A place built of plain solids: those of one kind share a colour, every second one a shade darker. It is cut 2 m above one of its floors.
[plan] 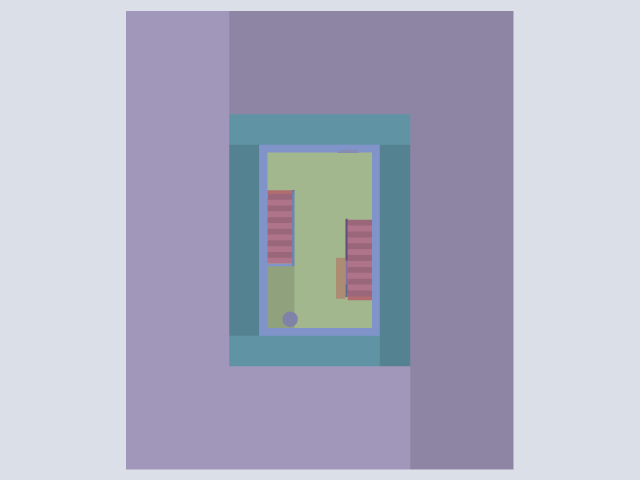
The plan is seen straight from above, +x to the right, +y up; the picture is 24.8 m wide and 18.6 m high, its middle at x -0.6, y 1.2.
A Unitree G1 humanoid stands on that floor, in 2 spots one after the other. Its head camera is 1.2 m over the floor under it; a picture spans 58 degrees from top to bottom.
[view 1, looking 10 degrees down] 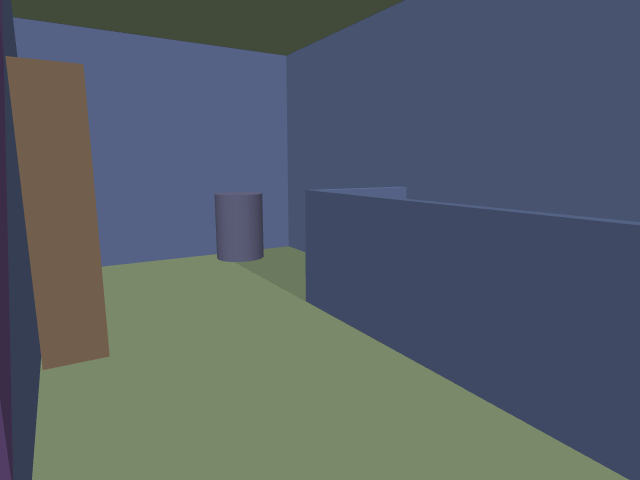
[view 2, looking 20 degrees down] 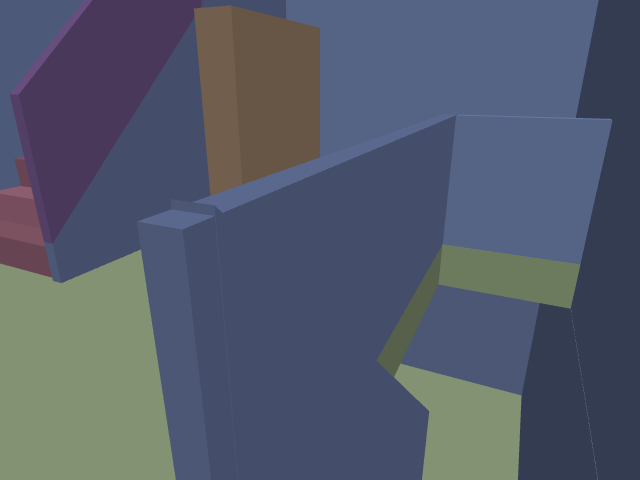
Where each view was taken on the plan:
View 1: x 0.20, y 3.40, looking -121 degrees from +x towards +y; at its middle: wall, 3.52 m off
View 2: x -2.16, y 3.58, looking -65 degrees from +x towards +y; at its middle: wall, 1.19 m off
